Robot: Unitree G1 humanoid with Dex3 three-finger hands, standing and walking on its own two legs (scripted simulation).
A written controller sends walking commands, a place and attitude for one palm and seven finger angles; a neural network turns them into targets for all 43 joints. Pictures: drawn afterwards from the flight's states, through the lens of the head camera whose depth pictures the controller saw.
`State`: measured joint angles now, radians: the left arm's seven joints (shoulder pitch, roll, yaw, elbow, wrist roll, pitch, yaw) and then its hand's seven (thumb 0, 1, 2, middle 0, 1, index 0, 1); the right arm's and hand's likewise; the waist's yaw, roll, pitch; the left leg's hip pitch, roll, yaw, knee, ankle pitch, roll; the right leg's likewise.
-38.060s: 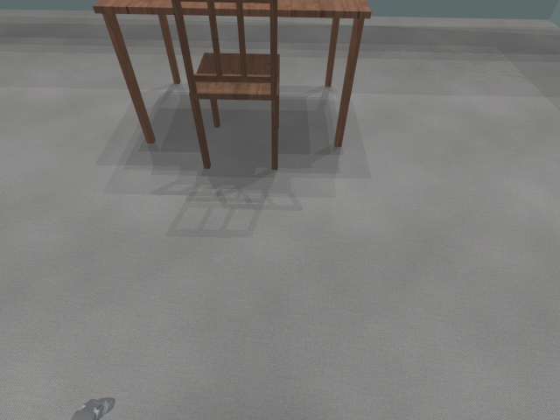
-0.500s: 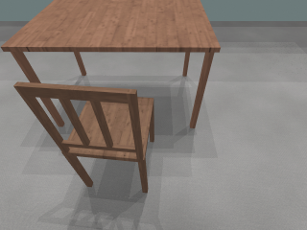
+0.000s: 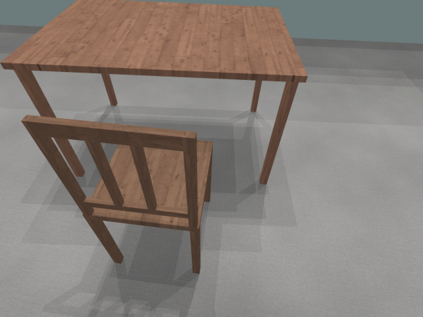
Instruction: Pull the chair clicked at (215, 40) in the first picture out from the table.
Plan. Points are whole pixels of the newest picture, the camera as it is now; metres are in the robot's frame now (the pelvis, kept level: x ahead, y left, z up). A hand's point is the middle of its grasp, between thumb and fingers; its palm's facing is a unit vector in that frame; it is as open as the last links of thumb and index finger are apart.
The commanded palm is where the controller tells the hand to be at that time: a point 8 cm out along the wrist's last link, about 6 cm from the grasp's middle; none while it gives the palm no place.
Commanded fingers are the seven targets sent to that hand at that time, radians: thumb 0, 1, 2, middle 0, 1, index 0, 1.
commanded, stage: look again from close up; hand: left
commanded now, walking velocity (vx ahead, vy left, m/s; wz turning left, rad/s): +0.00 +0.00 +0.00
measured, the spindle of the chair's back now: (107, 175) +0.48 +0.32 -0.09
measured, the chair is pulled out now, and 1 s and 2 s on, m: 0.30 0.30 0.30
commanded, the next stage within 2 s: raise the hand toward the chair's back in 0.96 s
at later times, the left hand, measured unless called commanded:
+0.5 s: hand out of the picture +0.06 +0.17 -0.17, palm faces +0.01 -0.98 -0.19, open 7.3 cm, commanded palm none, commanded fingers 0.00 0.90 0.90 -0.20 -0.30 -0.20 -0.30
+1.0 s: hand out of the picture +0.07 +0.16 -0.17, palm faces +0.01 -0.98 -0.19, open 7.3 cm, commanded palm none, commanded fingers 0.00 0.90 0.90 -0.20 -0.30 -0.20 -0.30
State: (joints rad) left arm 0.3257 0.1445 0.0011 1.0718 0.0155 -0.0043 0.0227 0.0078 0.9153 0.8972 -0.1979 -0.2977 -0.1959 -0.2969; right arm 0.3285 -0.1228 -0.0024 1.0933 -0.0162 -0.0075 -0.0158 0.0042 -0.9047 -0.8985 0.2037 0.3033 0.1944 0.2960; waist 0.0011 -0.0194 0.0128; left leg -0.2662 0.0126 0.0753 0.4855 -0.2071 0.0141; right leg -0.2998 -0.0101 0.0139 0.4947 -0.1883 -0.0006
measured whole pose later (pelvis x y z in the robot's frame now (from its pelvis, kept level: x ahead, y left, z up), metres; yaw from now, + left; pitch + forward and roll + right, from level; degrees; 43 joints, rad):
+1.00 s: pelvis +0.07 -0.01 +0.01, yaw -1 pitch -1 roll +1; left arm 0.28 0.16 -0.01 1.10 0.01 -0.02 0.03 0.01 0.92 0.90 -0.20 -0.30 -0.20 -0.30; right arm 0.25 -0.15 0.01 1.15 -0.01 -0.03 -0.03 0.01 -0.91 -0.90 0.20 0.30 0.19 0.30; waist 0.00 -0.01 0.04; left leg -0.11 0.02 0.08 0.40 -0.27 -0.01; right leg -0.17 0.00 0.02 0.44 -0.26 -0.01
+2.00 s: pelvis +0.01 +0.00 -0.09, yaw +4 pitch +15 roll -2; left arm 0.44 0.24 0.17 -0.08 -0.25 -0.38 -0.25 0.01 0.01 0.51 -0.11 -0.16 -0.11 -0.16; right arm 0.28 -0.21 0.00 0.56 0.03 -0.21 -0.05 0.02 -0.90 -0.90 0.21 0.30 0.20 0.30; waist -0.02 0.02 -0.15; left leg -0.94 0.02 -0.02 1.18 -0.51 0.01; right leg -0.91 -0.02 -0.07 1.14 -0.49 0.00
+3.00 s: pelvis +0.03 +0.01 -0.08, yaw +4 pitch +15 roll -3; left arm 0.28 0.30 0.25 0.08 -0.30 -0.36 -0.39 -0.01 -0.49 0.30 -0.06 -0.08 -0.06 -0.08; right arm 0.25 -0.25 0.01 0.53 0.03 -0.21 -0.05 0.01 -0.90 -0.90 0.21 0.30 0.20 0.30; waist -0.03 0.02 -0.14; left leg -0.87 0.02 -0.02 1.13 -0.52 0.02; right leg -0.84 -0.02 -0.07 1.06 -0.49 0.01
